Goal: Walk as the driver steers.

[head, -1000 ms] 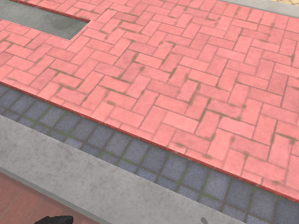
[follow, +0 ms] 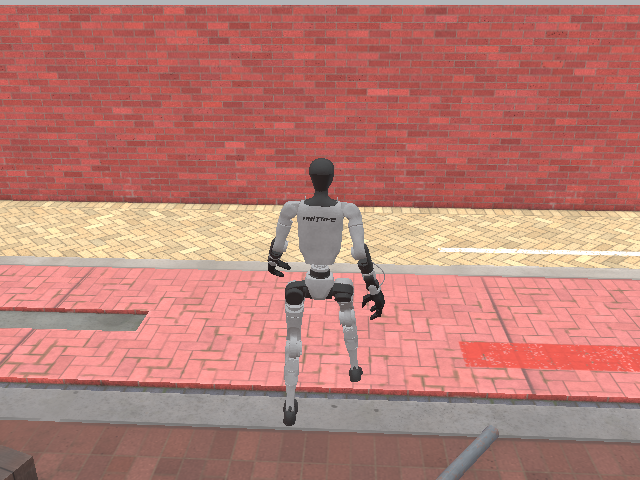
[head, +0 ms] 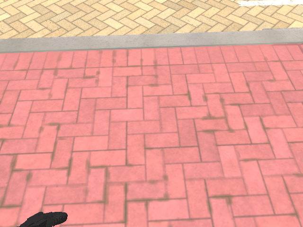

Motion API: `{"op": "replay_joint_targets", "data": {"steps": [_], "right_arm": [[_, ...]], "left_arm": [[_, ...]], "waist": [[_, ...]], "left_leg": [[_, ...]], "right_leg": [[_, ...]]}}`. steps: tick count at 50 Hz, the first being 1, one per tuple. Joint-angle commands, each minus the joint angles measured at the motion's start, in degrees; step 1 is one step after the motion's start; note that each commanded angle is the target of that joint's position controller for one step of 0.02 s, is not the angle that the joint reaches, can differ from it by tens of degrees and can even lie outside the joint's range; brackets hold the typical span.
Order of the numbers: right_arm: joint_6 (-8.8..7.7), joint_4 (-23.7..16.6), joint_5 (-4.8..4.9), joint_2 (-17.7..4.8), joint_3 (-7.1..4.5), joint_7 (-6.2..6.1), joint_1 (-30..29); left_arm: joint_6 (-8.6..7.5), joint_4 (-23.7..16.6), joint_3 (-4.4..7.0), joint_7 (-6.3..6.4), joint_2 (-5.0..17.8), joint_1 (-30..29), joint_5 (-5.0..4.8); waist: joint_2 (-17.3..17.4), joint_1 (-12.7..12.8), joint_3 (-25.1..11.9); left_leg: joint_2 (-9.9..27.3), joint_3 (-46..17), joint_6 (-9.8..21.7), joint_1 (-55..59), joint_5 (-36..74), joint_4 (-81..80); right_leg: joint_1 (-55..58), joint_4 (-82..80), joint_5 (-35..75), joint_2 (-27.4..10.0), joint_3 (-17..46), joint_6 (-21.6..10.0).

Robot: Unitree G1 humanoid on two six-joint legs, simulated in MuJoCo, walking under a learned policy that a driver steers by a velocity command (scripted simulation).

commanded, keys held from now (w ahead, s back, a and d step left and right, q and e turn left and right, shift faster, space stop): w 0.04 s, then w+q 0.70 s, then q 0.26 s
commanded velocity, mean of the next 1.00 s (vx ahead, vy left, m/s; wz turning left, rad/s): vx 0.45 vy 0.00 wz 0.42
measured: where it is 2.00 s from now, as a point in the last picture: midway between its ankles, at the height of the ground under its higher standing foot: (141, 203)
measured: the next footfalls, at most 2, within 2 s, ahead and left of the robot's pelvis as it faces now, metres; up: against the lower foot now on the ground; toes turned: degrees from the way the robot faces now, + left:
right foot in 0.18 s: +0.30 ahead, -0.24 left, -0.13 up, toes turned -1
left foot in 0.68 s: +0.43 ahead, +0.00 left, -0.13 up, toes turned +21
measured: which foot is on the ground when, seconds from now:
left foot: down 0.00-0.18, up 0.20-0.66, down 0.68-1.00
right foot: up 0.00-0.16, down 0.18-0.68, up 0.70-1.00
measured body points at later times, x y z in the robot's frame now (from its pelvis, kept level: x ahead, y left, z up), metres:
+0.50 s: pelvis +0.29 -0.14 -0.13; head +0.30 -0.15 +0.32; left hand +0.25 +0.12 -0.27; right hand +0.47 -0.37 -0.25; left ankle +0.37 +0.00 -0.79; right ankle +0.24 -0.24 -0.87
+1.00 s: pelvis +0.53 -0.07 -0.11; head +0.57 -0.03 +0.33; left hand +0.68 +0.26 -0.18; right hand +0.66 -0.32 -0.23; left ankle +0.40 -0.01 -0.85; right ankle +0.74 -0.11 -0.82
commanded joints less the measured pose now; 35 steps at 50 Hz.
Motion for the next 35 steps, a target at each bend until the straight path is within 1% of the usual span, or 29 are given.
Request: {"op": "replay_joint_targets", "data": {"steps": [1,3,4,5,6,7,8,9,10,11,12,13,14,15,16,17,18,19,20,21,24,26,28,30,31,32,33,34,35], "right_arm": [[0.08,-3.87,0.20,-8.93,-1.74,-0.96,-0.52],[0.98,-4.69,0.90,-9.45,-2.13,-0.54,-1.33],[1.62,-4.27,0.68,-9.30,-2.19,-0.86,-0.36],[2.36,-3.94,1.05,-8.50,-2.22,-1.17,0.03],[2.75,-4.57,0.93,-8.42,-2.30,-1.24,-0.28],[3.10,-4.69,0.63,-8.91,-2.50,-1.04,-0.43],[3.48,-4.54,0.42,-9.02,-2.62,-0.85,-0.96],[3.34,-3.40,-0.08,-8.05,-2.23,-0.41,-0.21],[2.71,-1.87,-0.91,-1.44,-0.96,1.00,7.59],[0.97,-1.03,0.20,0.61,0.25,2.14,15.21],[-0.33,-4.65,3.67,-0.45,0.39,1.76,13.76],[-0.06,-4.35,4.18,-1.25,-0.04,0.41,6.49],[0.45,-4.07,3.28,-4.51,-0.80,-0.37,1.40],[1.84,-5.10,2.06,-3.45,-0.56,-0.74,0.02],[2.96,-4.94,1.48,-4.76,-1.55,-0.84,-1.45],[4.08,-5.13,1.13,-3.99,-1.68,-0.37,-3.56],[5.26,-6.98,1.37,-2.85,-1.51,0.08,-6.29],[5.68,-8.16,0.45,-2.82,-1.55,0.13,-9.34],[6.00,-8.52,0.40,-3.09,-1.72,0.24,-10.08],[6.53,-9.12,0.18,-2.76,-1.66,0.43,-11.00],[7.71,-10.40,-0.22,-2.72,-1.70,1.68,-13.78],[8.45,-10.92,-0.22,-3.45,-1.92,2.57,-15.60],[8.81,-11.89,-0.09,-3.43,-1.85,3.22,-17.64],[9.20,-12.20,0.01,-4.25,-2.31,3.37,-15.94],[9.68,-12.06,0.18,-5.54,-3.04,2.99,-13.35],[10.22,-11.19,0.33,-7.62,-4.32,2.72,-8.94],[10.23,-8.10,0.32,-9.45,-6.00,2.62,-0.88],[8.97,-3.59,0.22,-10.01,-6.34,2.65,4.56],[6.32,-3.52,-0.62,-9.84,-3.93,3.17,1.02]], "left_arm": [[-0.81,-4.18,-0.06,-1.69,1.81,-6.47,-0.24],[-0.24,-4.61,-0.59,-2.29,1.41,-8.25,-1.11],[-0.10,-4.08,-0.53,-2.71,1.90,-7.71,-1.37],[0.16,-3.25,-0.56,-2.71,2.11,-6.92,-1.75],[0.23,-1.76,-0.38,-2.35,3.11,-4.49,-1.66],[0.26,0.12,0.15,-1.70,4.26,-1.13,-1.42],[0.13,3.44,1.10,-0.93,5.76,7.04,-1.08],[0.16,7.00,2.34,-0.15,8.36,17.29,-0.24],[-0.46,9.79,2.49,-0.58,11.14,24.74,1.57],[0.00,10.80,2.92,-0.77,13.30,28.08,1.43],[1.32,13.48,5.33,-0.79,18.79,32.00,-0.92],[2.26,13.29,4.18,-0.21,14.63,28.25,-0.47],[1.63,10.22,2.64,0.13,9.96,20.40,0.57],[1.22,10.65,1.98,0.18,9.18,14.50,0.53],[0.59,9.32,0.88,0.14,4.63,7.84,0.24],[0.01,10.07,0.51,0.40,3.23,6.41,0.93],[-0.31,10.10,0.29,1.25,4.22,3.88,1.13],[-0.47,10.75,0.43,2.13,4.78,4.13,1.61],[-0.83,11.56,0.07,3.11,4.11,6.20,2.44],[-0.68,11.97,0.08,3.76,3.90,6.64,2.10],[-0.01,11.92,0.93,4.48,6.58,6.46,2.02],[0.83,11.45,1.30,4.37,7.29,6.45,1.49],[1.75,10.93,1.76,4.39,8.71,6.03,0.96],[2.39,9.90,2.58,4.46,11.30,2.82,0.37],[2.38,9.51,3.04,4.52,12.35,1.47,-0.09],[2.10,9.29,3.31,4.28,12.48,0.19,-0.90],[1.85,8.27,2.79,3.96,10.38,-3.39,-1.97],[1.54,5.74,1.17,3.51,5.17,-6.37,-1.92],[0.17,3.95,-1.09,3.16,-2.30,-3.67,-0.25]], "waist": [[6.65,0.81,5.81],[6.55,-0.11,7.08],[6.37,-0.29,6.53],[6.93,0.55,6.46],[6.23,0.81,5.44],[5.14,2.12,3.82],[3.93,5.93,0.55],[1.68,11.17,-4.28],[-9.69,10.00,-11.37],[-22.71,8.27,-19.46],[-26.01,9.24,-26.53],[-13.19,9.60,-18.71],[-4.51,9.28,-11.92],[-5.92,4.83,-11.48],[-3.57,2.50,-8.79],[-7.71,2.58,-6.61],[-9.09,1.12,-2.14],[-9.35,1.97,-0.39],[-7.65,2.09,-0.10],[-7.65,1.95,0.27],[-4.97,1.47,1.07],[-2.03,1.52,2.69],[-0.96,1.47,4.44],[-3.13,-0.87,3.00],[-4.80,-2.37,1.70],[-4.32,-4.68,-0.02],[0.13,-9.04,-0.91],[13.65,-10.15,6.08],[23.99,-0.55,10.17]], "left_leg": [[12.67,-9.79,10.24,-7.73,5.99,-2.53],[11.70,-8.15,7.75,-8.83,4.97,1.17],[12.26,-8.46,6.80,-8.71,3.63,3.79],[12.36,-7.63,5.81,-8.08,3.12,6.76],[12.19,-8.12,4.86,-5.18,3.25,10.31],[11.50,-8.87,4.61,-3.30,5.93,15.84],[9.54,-7.92,3.47,-4.25,9.55,25.72],[6.07,-5.32,1.03,-11.84,8.61,39.77],[2.30,-7.05,-2.21,-34.75,-22.78,65.04],[3.27,-12.34,-1.89,-45.86,-26.45,78.20],[1.66,-12.20,-1.83,-49.12,-20.07,82.49],[3.80,-8.36,-2.43,-49.93,-14.26,83.64],[5.46,-7.59,-1.15,-47.23,-4.31,77.20],[7.00,-5.31,-1.14,-47.62,-2.62,77.43],[8.91,-8.82,1.38,-43.23,6.99,63.58],[8.77,-7.34,1.79,-40.99,9.04,63.33],[8.91,-6.77,0.03,-37.53,13.47,54.00],[8.60,-5.94,-1.21,-37.13,14.84,50.95],[8.29,-6.41,-1.74,-35.99,16.01,48.49],[8.18,-5.80,-1.96,-37.12,14.28,44.49],[6.96,-1.02,-0.73,-33.62,14.26,36.77],[7.04,0.84,1.21,-35.78,12.06,37.62],[7.16,2.63,2.89,-35.98,9.16,34.80],[6.55,5.73,4.48,-26.82,2.77,30.52],[5.87,6.90,5.01,-20.34,-1.49,28.98],[5.43,6.90,6.39,-12.55,-3.95,25.26],[3.96,7.20,9.42,-2.21,1.25,13.56],[2.63,4.14,14.15,2.00,11.12,1.51],[5.79,-11.16,15.27,0.82,36.70,4.11]], "right_leg": [[2.22,-4.67,10.47,1.47,-1.58,-0.72],[6.66,-10.68,8.05,2.09,-1.62,-0.88],[8.85,-11.20,8.65,1.64,-0.86,-0.64],[10.99,-13.44,10.70,0.60,0.47,-0.44],[12.75,-16.81,11.87,-0.59,1.40,-0.04],[16.43,-19.44,11.91,-0.51,0.25,0.55],[26.13,-22.86,13.50,0.42,-1.27,0.80],[42.59,-21.21,11.44,1.78,-5.67,1.13],[67.77,-5.24,21.33,-5.01,0.21,-1.75],[75.06,4.73,33.88,-9.53,4.36,-2.81],[70.99,-10.77,-6.18,-18.47,24.82,-9.65],[60.10,-19.04,-15.31,-17.84,25.06,-8.29],[50.29,-19.75,-3.63,-16.29,16.63,-7.00],[45.46,-18.84,-2.88,-17.31,14.79,-9.53],[36.88,-20.69,-11.23,-14.57,9.01,-6.75],[33.50,-21.87,-11.34,-13.32,5.52,-6.22],[26.51,-27.74,-16.96,-11.48,1.16,-6.54],[26.21,-29.69,-17.97,-11.58,0.79,-7.60],[27.26,-30.53,-16.46,-11.34,-0.98,-7.74],[29.98,-31.22,-16.17,-10.93,-3.15,-7.46],[33.54,-33.61,-13.94,-9.22,-10.31,-6.45],[38.20,-33.49,-11.68,-9.94,-13.04,-6.20],[41.61,-32.08,-6.57,-10.07,-15.81,-5.40],[40.63,-27.63,7.74,-10.46,-18.60,-4.87],[38.60,-23.42,14.93,-11.06,-18.87,-5.11],[36.23,-15.65,18.77,-11.01,-18.97,-5.47],[31.61,-0.55,15.63,-7.32,-20.47,-4.25],[19.54,25.89,-21.56,2.69,-19.79,-1.95],[3.83,43.28,-44.14,8.21,-13.41,-1.02]]}}
Velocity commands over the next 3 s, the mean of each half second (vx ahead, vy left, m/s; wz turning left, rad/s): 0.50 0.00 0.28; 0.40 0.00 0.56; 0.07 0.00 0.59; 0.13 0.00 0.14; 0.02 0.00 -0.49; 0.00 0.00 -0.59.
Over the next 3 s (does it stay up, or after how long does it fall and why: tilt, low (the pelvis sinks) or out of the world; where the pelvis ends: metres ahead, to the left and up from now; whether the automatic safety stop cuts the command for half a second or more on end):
stays up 0.68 0.04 -0.11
